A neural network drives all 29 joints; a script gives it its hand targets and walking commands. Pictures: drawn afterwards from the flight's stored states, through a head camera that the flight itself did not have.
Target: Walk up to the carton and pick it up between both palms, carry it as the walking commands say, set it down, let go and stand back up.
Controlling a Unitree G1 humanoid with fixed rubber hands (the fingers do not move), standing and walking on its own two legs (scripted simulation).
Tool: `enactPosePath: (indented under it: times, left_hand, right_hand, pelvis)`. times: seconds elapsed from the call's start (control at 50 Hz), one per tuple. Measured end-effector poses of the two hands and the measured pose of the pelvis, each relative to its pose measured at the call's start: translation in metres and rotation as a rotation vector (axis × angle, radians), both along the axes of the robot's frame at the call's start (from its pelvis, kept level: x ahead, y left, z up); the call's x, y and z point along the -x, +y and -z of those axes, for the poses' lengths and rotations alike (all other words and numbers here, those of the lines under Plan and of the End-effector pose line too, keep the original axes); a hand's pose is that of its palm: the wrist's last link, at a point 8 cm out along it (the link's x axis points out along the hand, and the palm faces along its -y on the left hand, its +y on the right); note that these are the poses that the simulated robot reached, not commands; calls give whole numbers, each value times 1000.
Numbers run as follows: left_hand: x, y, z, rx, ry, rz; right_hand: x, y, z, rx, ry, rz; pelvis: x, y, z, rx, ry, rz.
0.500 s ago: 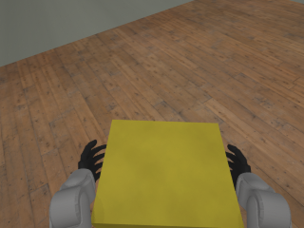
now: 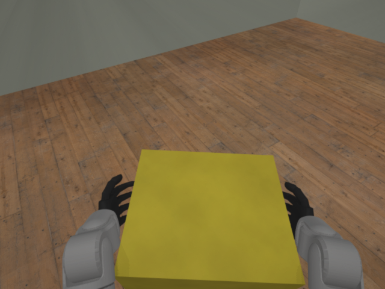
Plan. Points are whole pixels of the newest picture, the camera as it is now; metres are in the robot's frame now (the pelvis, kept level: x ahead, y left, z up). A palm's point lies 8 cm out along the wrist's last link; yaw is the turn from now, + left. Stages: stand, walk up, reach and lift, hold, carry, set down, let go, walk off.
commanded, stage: carry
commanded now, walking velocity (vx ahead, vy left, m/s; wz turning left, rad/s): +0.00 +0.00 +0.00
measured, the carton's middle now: (203, 231) +0.25 +0.01 +0.01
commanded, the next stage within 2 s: none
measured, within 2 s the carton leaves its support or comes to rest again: neither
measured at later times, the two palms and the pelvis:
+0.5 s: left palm (95, 234) +0.22 +0.20 +0.08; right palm (291, 230) +0.23 -0.15 +0.07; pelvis -0.03 +0.01 +0.00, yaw +1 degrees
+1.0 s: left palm (121, 211) +0.26 +0.16 +0.08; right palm (305, 212) +0.27 -0.19 +0.07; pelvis +0.01 -0.02 +0.00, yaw +2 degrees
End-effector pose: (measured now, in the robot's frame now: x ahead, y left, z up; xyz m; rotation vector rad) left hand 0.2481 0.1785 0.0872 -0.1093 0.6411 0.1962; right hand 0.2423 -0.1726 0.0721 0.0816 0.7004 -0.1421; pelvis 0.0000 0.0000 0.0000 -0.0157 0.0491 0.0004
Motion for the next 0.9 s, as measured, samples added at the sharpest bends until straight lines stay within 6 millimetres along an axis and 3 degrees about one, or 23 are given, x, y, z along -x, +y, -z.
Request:
enactPosePath:
  times: [0.06, 0.14, 0.26, 0.42, 0.58, 0.66, 0.78, 0.9]
  left_hand:
    - [5, -4, 2, -12, 33, 30]
    - [8, -4, -1, -9, 11, 65]
    - [15, 7, 9, 19, 18, 48]
    - [27, 23, 10, 12, 46, -23]
    - [35, 14, 12, -3, 46, -62]
    - [30, 4, 17, 1, 50, -54]
    - [14, -10, 8, 10, -6, -25]
    - [0, -17, 11, 2, 26, -7]
  right_hand:
    - [18, -3, 8, -12, 33, 30]
    - [28, -3, -1, 4, 11, 55]
    - [21, 7, -14, 61, 19, 19]
    - [14, 23, -1, 21, 45, -28]
    - [12, 14, 10, -11, 46, -54]
    - [10, 4, 15, -7, 51, -46]
    - [1, -11, -1, 14, -6, -26]
    - [-12, -18, -1, 32, 25, -28]
  pelvis:
    - [2, 10, -1, -7, -11, 5]
    - [9, 18, -1, -8, -31, 8]
    - [18, 20, -1, -9, -20, 5]
    - [30, 17, -2, -5, 0, -16]
    - [30, 5, 1, -13, 11, -28]
    - [24, -3, 2, -10, 8, -30]
    - [13, -11, 1, -15, 6, -31]
    - [-1, -16, -1, -20, 9, -35]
